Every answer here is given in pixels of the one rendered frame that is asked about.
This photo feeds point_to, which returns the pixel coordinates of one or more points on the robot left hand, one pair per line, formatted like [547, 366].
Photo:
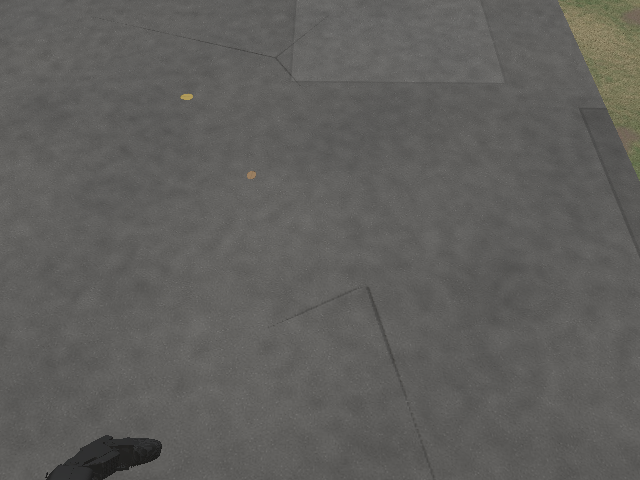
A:
[104, 456]

